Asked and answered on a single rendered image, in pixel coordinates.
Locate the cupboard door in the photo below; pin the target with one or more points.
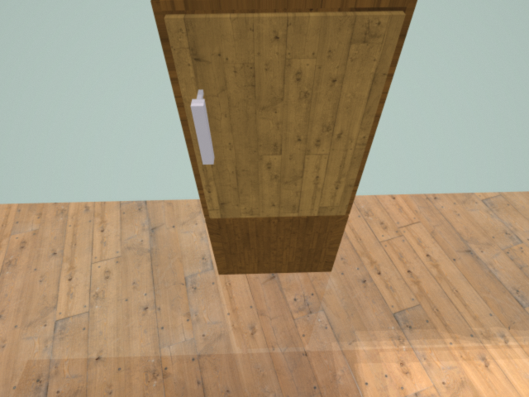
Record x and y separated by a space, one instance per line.
291 98

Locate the handle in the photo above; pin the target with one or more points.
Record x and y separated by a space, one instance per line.
199 111

